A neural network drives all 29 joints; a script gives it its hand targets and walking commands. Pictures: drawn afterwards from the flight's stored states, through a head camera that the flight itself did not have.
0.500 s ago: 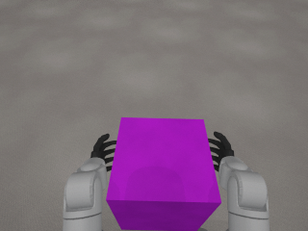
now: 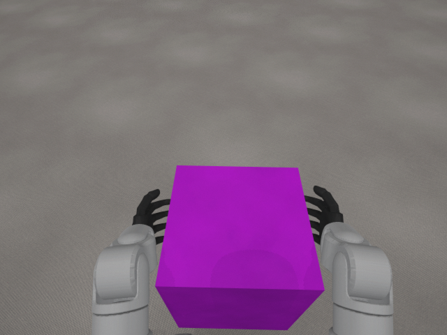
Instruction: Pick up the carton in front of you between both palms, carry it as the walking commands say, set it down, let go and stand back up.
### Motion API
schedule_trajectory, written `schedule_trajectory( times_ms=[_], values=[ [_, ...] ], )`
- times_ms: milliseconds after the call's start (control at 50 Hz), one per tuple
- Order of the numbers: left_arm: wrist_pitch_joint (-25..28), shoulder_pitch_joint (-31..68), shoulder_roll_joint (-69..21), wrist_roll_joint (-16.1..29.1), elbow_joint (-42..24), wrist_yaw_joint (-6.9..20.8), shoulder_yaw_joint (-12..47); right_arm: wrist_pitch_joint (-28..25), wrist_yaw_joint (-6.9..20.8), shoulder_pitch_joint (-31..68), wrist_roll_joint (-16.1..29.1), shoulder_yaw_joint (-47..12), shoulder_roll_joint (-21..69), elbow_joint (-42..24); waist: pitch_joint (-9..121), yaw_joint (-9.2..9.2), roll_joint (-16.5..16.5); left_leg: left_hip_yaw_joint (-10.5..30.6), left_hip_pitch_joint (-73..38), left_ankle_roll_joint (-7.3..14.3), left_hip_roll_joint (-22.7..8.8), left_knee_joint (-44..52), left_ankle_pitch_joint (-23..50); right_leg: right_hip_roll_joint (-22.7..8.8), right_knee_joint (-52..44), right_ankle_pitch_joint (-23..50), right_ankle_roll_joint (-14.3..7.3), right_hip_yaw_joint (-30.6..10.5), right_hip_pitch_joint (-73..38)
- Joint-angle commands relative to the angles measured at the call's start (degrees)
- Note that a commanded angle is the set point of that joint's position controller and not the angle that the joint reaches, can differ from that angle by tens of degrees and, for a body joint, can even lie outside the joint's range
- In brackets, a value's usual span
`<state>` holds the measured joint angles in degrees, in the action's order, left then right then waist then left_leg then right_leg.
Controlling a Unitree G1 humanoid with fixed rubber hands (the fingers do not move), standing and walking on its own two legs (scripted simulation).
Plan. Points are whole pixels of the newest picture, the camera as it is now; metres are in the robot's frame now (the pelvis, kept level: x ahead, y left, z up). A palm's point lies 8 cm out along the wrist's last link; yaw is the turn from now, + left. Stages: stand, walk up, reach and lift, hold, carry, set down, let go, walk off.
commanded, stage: carry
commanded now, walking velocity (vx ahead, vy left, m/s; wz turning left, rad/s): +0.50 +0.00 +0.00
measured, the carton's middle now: (234, 252) +0.27 +0.01 +0.00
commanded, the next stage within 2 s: none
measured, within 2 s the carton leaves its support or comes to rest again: neither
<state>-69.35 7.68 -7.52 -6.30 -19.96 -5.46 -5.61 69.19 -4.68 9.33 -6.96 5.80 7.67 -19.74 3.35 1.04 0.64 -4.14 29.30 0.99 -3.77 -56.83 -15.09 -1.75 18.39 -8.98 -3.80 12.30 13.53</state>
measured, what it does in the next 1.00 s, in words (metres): walks ahead: left foot, then right foot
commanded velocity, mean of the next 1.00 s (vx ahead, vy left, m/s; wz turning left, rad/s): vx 0.50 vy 0.00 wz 0.00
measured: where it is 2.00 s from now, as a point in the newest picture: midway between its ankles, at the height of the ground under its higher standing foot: (237, 146)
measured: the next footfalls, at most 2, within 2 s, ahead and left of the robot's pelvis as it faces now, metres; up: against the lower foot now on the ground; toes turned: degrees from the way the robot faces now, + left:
left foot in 0.28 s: +0.38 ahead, +0.13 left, +0.00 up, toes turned +8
right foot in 0.76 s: +0.70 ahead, -0.10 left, +0.00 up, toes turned -13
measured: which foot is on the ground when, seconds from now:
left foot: up 0.00-0.26, down 0.28-0.78, up 0.80-1.00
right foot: down 0.00-0.28, up 0.30-0.74, down 0.76-1.00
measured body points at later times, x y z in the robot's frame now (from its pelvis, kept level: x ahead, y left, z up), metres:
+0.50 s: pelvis +0.34 +0.05 +0.00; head +0.37 +0.06 +0.45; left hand +0.62 +0.18 +0.04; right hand +0.60 -0.12 +0.05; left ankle +0.34 +0.12 -0.75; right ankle +0.29 -0.09 -0.67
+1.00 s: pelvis +0.67 -0.02 +0.00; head +0.69 -0.04 +0.45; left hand +0.94 +0.13 +0.07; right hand +0.96 -0.17 +0.07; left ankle +0.67 +0.13 -0.68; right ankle +0.66 -0.09 -0.75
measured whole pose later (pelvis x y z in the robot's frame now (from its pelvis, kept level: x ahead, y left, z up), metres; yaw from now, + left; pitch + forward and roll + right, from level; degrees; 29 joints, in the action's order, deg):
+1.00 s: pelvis +0.67 -0.02 +0.00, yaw +0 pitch +4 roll +2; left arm -69.2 7.8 -7.5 -5.9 -21.3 -5.5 -6.1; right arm 68.8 -4.8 9.6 -7.0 5.4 7.7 -20.7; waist 1.9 1.3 0.3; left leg -4.6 31.4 0.1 -5.1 -55.0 -14.5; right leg -1.8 17.5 -10.1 -4.0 12.5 11.9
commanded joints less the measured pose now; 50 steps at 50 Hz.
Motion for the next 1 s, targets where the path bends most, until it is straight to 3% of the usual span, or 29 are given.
schedule_trajectory(
  times_ms=[0,80,200,240,260,280,300,320,340,360,380,400,420,520,640,680,720,740,760,780,800,840,860,900,980],
  values=[
    [0.7,29.1,-51.6,25.5,-8.0,16.1,40.7,-0.9,13.3,24.4,23.1,-41.8,54.4,-3.9,13.9,-0.12,-7.1,-0.6,5.2,-1.6,-2.0,8.8,3.5,-15.2,-11.2,1.8,-4.0,-13.3,-14.9],
    [-0.4,25.4,-49.1,24.4,-6.0,16.1,39.7,0.1,12.7,21.1,22.0,-41.3,52.4,-2.7,10.6,0.08,-7.8,-3.9,6.1,-2.0,-1.1,20.2,9.3,-13.0,-9.8,13.2,-3.1,-8.7,-18.2],
    [-0.5,24.8,-49.3,23.0,-3.5,16.1,39.2,0.6,13.8,22.4,23.0,-41.4,52.2,-1.8,6.4,0.28,-10.2,-7.5,1.7,0.0,1.0,29.2,12.3,-12.1,-5.4,25.1,-1.1,-4.6,-21.4],
    [-0.3,25.9,-49.7,23.2,-4.1,16.0,39.8,0.4,14.1,22.5,23.4,-41.3,52.6,-1.7,9.9,-0.88,-9.6,-11.4,-10.9,0.7,4.3,32.8,11.3,-10.7,5.4,34.1,0.7,-0.6,-19.1],
    [-0.2,26.1,-49.6,23.2,-4.5,16.0,40.2,0.2,14.2,21.3,23.3,-40.9,52.5,-1.0,14.2,-1.86,-6.7,-11.6,-23.4,1.0,4.8,32.3,8.0,-8.8,15.6,31.6,2.1,1.4,-13.2],
    [-0.2,26.7,-49.2,23.3,-4.8,16.1,40.4,0.0,14.3,20.2,22.8,-40.5,52.4,-0.4,18.8,-3.22,0.4,3.5,-35.3,3.2,-5.6,35.5,0.5,-6.4,29.6,17.5,4.5,1.2,-2.4],
    [-0.2,28.1,-50.2,23.8,-7.1,16.1,41.7,-1.0,14.5,20.4,22.4,-40.1,53.1,1.1,23.2,-2.76,16.8,29.4,-48.0,11.4,-19.2,40.6,-0.3,1.3,46.7,-5.3,6.6,-1.9,16.0],
    [0.3,28.7,-50.8,24.0,-6.2,16.2,41.9,-1.4,14.7,20.4,23.2,-40.5,54.6,0.5,21.2,-2.43,15.4,31.5,-48.0,12.5,-20.2,42.9,11.5,1.4,54.5,-17.7,5.0,-8.6,23.6],
    [1.0,28.8,-52.3,24.3,-5.6,16.3,42.3,-1.9,14.7,21.0,23.7,-40.9,55.9,-0.6,20.8,-2.55,11.5,24.6,-46.0,11.7,-18.4,40.5,20.6,-1.3,57.6,-17.0,3.4,-11.6,25.2],
    [1.7,28.5,-53.7,24.4,-5.6,16.2,42.6,-2.4,14.7,21.5,24.1,-41.3,57.2,-1.3,20.5,-2.48,4.9,19.3,-43.3,10.0,-17.5,39.0,26.1,-3.5,55.4,-14.2,2.7,-12.3,25.2],
    [2.3,28.0,-55.0,24.5,-5.6,16.1,42.8,-2.9,14.8,22.1,24.5,-41.8,57.9,-2.4,19.6,-2.21,1.9,15.5,-39.9,8.1,-16.3,39.9,26.2,-5.0,50.9,-11.6,2.6,-12.5,23.7],
    [2.9,27.3,-55.7,24.3,-5.8,15.9,42.8,-3.2,14.8,22.5,24.9,-42.3,58.2,-3.2,19.6,-1.80,2.9,12.2,-37.6,6.4,-15.1,41.4,23.4,-5.7,46.7,-9.3,2.8,-12.1,21.5],
    [3.3,26.4,-56.0,23.9,-5.9,15.6,42.9,-3.5,14.9,22.1,25.1,-42.5,58.2,-3.7,19.8,-1.74,4.7,10.0,-36.9,6.0,-14.4,42.6,22.2,-5.3,43.7,-8.3,3.1,-10.8,20.4],
    [4.3,23.0,-54.6,22.2,-7.6,14.2,43.5,-3.6,15.6,19.3,25.4,-42.6,55.2,-5.5,15.0,-1.79,7.5,2.6,-37.0,7.0,-11.9,45.7,22.8,-4.3,27.8,-2.7,4.9,-5.8,22.9],
    [1.3,23.7,-48.6,22.9,-9.9,14.0,42.5,-1.2,14.6,18.3,23.8,-40.8,48.8,-6.7,7.8,-2.06,8.3,-3.4,-35.3,5.1,-9.8,45.6,28.3,-1.7,12.1,7.1,3.6,-0.8,18.2],
    [0.0,24.2,-47.0,23.2,-9.3,14.3,41.8,-0.2,14.2,18.7,23.0,-40.2,47.4,-6.2,7.4,-1.88,8.4,-4.8,-35.9,4.0,-9.9,42.3,35.0,-1.0,9.7,7.6,2.4,0.4,13.7],
    [-0.9,24.2,-46.1,23.4,-7.7,14.7,40.9,0.8,14.0,19.9,22.8,-40.0,46.2,-5.8,11.1,-0.57,6.8,-9.4,-32.5,1.7,-7.1,29.2,40.0,3.1,6.5,4.7,1.8,4.7,-0.4],
    [-1.3,24.1,-45.7,23.4,-6.9,14.9,40.1,1.2,14.0,20.9,22.8,-39.9,45.6,-5.7,14.6,0.50,3.9,-9.8,-25.1,0.4,-5.4,18.1,32.7,0.7,7.0,1.1,1.8,1.4,-12.0],
    [-1.3,24.4,-44.6,22.7,-5.6,15.0,39.1,1.9,14.0,22.6,23.2,-40.4,45.5,-6.3,19.1,1.08,-8.6,-9.0,-10.7,-2.2,-0.6,1.0,17.5,-14.5,2.6,-5.8,-3.8,-22.9,-23.0],
    [-1.1,24.2,-45.9,22.7,-4.0,15.2,38.9,2.2,14.0,23.9,23.4,-40.5,45.9,-6.2,20.0,1.19,-20.6,-3.4,3.5,-2.9,6.3,-12.0,-10.2,-22.6,-5.9,-0.9,-10.0,-42.3,-29.4],
    [-1.1,24.9,-47.4,23.5,-4.5,15.4,39.1,1.9,14.1,24.1,23.3,-40.8,47.7,-4.3,19.4,0.61,-14.8,3.1,7.1,-1.0,2.4,-19.5,-11.9,-23.3,-4.6,5.8,-10.3,-37.6,-28.5],
    [-0.3,27.6,-51.4,24.2,-5.1,15.7,39.9,0.9,14.4,25.3,23.6,-41.4,51.7,-3.6,17.9,0.09,-4.8,4.8,7.0,0.9,-2.3,-15.8,-6.7,-19.8,-3.0,14.9,-6.8,-26.5,-21.6],
    [0.1,29.0,-52.7,24.6,-5.6,15.8,40.2,0.3,14.4,25.7,23.9,-41.7,53.5,-3.5,17.6,-0.10,-3.3,4.9,5.5,0.7,-3.5,-10.9,-3.6,-18.4,-4.3,13.1,-4.7,-22.8,-18.7],
    [0.6,29.9,-53.9,25.4,-6.9,16.1,40.8,-0.6,14.1,25.3,23.7,-41.9,55.6,-3.5,18.0,-0.13,-5.5,2.8,3.1,0.2,-2.9,-5.0,-0.4,-16.7,-6.5,9.4,-3.1,-17.5,-16.9],
    [0.9,28.4,-52.3,25.9,-8.4,16.5,40.8,-1.5,12.8,23.3,22.5,-42.1,55.5,-4.3,15.3,-0.13,-7.7,-0.9,6.2,-1.8,-2.3,7.5,3.6,-15.0,-9.1,9.6,-4.3,-12.1,-18.1]
  ],
)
